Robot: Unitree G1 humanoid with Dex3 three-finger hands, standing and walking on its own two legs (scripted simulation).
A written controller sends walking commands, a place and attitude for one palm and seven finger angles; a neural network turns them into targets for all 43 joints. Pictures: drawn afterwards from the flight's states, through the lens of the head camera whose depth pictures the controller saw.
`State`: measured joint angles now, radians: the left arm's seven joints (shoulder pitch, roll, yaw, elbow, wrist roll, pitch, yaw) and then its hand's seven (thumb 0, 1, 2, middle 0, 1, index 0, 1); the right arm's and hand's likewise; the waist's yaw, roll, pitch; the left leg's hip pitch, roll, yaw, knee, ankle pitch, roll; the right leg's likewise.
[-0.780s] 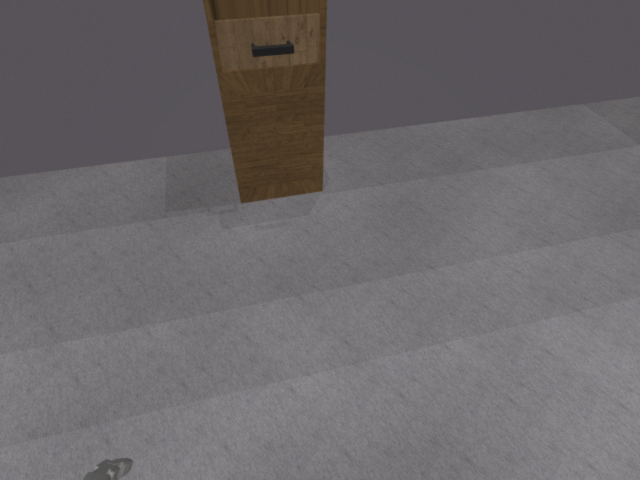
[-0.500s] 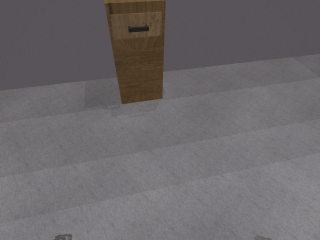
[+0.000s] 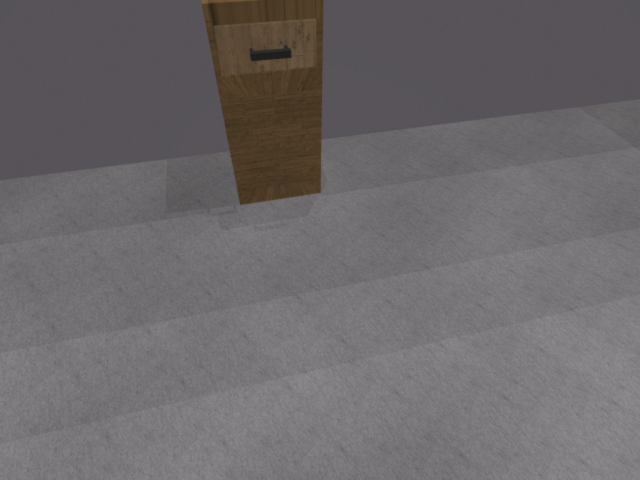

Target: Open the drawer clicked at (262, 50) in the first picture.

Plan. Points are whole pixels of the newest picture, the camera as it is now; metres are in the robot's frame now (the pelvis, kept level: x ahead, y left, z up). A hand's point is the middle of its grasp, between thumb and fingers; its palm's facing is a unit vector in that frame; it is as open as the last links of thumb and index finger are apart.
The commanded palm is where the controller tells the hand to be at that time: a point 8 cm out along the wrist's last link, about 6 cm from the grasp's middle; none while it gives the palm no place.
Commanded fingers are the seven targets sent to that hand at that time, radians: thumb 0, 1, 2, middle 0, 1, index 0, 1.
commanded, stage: stand and wait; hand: left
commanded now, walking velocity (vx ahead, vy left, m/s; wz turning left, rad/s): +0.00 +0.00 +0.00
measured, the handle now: (269, 51) +1.43 +0.25 -0.07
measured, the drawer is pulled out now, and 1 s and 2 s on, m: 0.00 0.00 0.00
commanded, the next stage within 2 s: look at it before walking up in 0.04 s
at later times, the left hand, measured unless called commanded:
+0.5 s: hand out of the picture +0.07 +0.25 -0.16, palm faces -0.03 -0.94 -0.33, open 7.4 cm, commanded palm none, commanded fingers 0.00 0.90 0.90 -0.20 -0.30 -0.20 -0.30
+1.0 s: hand out of the picture +0.05 +0.22 -0.18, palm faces -0.05 -0.97 -0.24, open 7.4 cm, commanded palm none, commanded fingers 0.00 0.90 0.90 -0.20 -0.30 -0.20 -0.30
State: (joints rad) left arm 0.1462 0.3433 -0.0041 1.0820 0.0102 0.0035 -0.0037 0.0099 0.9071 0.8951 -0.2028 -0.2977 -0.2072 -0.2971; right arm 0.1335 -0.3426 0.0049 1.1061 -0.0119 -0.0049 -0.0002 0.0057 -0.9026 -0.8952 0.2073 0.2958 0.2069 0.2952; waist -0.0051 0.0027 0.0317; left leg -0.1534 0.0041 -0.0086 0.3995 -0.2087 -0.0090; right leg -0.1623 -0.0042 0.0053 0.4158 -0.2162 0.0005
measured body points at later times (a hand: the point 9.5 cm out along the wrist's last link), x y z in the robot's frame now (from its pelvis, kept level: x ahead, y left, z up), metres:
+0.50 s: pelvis +0.00 +0.00 +0.00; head +0.00 +0.00 +0.45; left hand +0.07 +0.29 -0.13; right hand +0.07 -0.30 -0.13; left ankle +0.01 +0.13 -0.74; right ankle +0.01 -0.12 -0.74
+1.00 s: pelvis +0.03 +0.01 -0.01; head +0.02 +0.01 +0.44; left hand +0.05 +0.27 -0.16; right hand +0.05 -0.26 -0.15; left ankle +0.01 +0.13 -0.74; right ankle +0.01 -0.12 -0.74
